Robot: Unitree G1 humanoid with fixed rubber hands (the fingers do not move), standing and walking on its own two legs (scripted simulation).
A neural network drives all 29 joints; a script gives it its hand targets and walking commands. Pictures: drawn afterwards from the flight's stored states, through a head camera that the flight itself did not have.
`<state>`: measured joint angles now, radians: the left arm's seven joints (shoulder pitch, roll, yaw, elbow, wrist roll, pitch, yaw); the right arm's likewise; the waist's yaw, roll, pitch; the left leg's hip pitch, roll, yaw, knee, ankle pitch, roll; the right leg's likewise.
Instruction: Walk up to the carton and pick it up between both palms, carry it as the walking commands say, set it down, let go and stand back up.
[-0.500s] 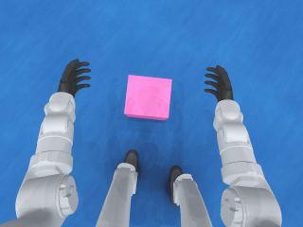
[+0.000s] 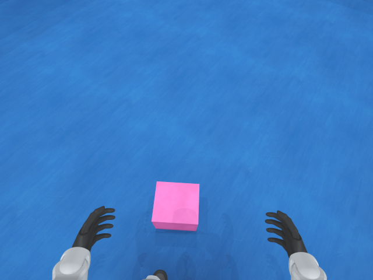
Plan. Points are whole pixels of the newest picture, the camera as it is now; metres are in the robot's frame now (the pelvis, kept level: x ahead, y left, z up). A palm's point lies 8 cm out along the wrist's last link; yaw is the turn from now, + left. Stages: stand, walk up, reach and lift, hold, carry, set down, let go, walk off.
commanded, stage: let go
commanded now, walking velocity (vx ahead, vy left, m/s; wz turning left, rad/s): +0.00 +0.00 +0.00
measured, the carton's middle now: (176, 207) +0.44 +0.06 -0.67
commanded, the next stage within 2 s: stand in 0.60 s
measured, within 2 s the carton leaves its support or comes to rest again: neither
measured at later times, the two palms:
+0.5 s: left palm (85, 257) +0.18 +0.22 -0.06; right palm (316, 271) +0.18 -0.24 -0.06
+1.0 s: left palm (48, 277) +0.14 +0.29 -0.09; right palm out of the picture +0.15 -0.28 -0.07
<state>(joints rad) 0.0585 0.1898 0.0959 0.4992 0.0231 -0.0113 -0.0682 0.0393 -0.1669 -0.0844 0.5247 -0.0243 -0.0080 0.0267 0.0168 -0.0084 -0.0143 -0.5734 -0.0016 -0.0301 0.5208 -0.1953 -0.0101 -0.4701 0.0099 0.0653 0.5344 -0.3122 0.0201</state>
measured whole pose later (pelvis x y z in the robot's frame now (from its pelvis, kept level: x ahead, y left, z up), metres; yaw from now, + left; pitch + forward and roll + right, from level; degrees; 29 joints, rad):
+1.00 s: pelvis +0.03 +0.01 +0.01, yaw -1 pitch +0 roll +0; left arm 0.23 0.35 0.04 0.71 0.04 0.02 0.02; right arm 0.15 -0.32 -0.04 0.80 -0.04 0.01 -0.02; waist 0.00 -0.04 0.01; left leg -0.24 0.00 -0.01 0.52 -0.28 0.00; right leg -0.11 0.00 0.08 0.46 -0.35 0.02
